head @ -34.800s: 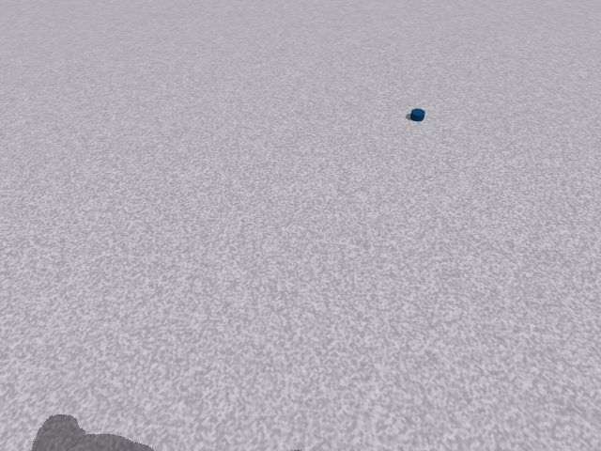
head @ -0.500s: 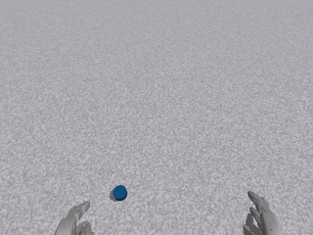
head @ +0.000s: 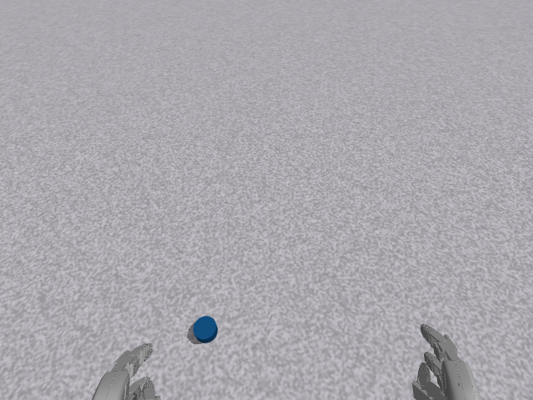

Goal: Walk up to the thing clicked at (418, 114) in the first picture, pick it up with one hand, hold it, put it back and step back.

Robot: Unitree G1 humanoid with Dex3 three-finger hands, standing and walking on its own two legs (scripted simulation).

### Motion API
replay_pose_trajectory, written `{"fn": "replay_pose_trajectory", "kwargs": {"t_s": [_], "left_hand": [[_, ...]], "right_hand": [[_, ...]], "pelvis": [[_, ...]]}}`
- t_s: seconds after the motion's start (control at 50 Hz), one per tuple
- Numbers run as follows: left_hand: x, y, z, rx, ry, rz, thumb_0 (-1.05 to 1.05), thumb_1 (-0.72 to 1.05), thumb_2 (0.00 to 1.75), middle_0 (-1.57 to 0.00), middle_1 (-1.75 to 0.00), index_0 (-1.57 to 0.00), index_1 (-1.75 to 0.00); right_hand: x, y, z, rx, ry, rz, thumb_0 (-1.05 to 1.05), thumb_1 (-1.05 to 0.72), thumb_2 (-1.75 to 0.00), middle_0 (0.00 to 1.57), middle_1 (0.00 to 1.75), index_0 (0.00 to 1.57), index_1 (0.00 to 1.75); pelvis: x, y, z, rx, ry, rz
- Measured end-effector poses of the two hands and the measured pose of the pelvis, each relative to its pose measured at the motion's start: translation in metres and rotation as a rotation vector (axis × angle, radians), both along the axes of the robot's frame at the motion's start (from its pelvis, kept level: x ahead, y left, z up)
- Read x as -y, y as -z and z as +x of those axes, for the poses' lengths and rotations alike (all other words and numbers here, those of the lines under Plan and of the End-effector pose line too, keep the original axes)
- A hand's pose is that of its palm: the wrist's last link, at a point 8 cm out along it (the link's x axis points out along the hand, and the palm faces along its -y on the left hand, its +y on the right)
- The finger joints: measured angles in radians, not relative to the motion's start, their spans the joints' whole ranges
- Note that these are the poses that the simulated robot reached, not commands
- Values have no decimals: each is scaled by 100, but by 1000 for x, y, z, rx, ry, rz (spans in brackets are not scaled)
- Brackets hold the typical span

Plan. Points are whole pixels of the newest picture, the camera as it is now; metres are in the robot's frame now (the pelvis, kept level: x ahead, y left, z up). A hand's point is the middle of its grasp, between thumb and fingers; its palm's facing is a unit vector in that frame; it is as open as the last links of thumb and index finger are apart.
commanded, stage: home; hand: left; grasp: from above
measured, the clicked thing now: (205, 329) +0.49 +0.25 -0.70
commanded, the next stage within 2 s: stand in 0.02 s
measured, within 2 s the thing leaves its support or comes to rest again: neither
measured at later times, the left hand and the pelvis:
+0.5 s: hand out of the picture +0.07 +0.24 -0.11, palm faces +0.02 -0.94 -0.33, open 7.3 cm; pelvis +0.00 +0.00 +0.05, yaw -1 degrees
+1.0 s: hand out of the picture +0.05 +0.24 -0.10, palm faces +0.03 -0.94 -0.33, open 7.3 cm; pelvis -0.01 +0.00 +0.06, yaw -1 degrees
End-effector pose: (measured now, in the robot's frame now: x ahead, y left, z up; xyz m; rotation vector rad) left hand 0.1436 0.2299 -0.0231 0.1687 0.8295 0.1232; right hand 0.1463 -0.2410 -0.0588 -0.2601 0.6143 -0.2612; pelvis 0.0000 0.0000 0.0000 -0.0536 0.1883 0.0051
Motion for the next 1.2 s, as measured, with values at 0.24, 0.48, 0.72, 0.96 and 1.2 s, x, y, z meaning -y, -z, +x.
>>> {"fn": "replay_pose_trajectory", "kwargs": {"t_s": [0.24, 0.48, 0.72, 0.96, 1.2], "left_hand": [[-20, 28, -2, -12, 37, 110, 1, 90, 90, -21, -30, -21, -30], [-51, 49, -74, -311, -62, 126, 1, 91, 90, -21, -30, -21, -30], [-50, 47, -106, -448, -104, 104, 1, 91, 90, -21, -30, -21, -30], [-51, 38, -99, -415, -99, 118, 0, 91, 90, -21, -30, -21, -30], [-49, 36, -107, -442, -88, 125, 0, 91, 90, -21, -30, -21, -30]], "right_hand": [[11, 20, -17, -304, -142, -30, 1, -90, -90, 20, 30, 21, 30], [34, 12, -66, -518, -11, 16, 1, -90, -90, 20, 30, 21, 30], [26, 11, -92, -624, 40, 60, 1, -91, -90, 20, 30, 20, 30], [31, 8, -98, -616, 50, 72, 0, -91, -90, 20, 30, 21, 30], [47, 6, -111, -649, 62, 68, 0, -91, -90, 20, 30, 20, 30]], "pelvis": [[1, -14, -11, 111, 11, 39], [-3, -43, -3, 186, 15, 49], [-6, -59, 1, 232, 15, 55], [-3, -64, -7, 255, 16, 57], [5, -66, -13, 242, 20, 55]]}}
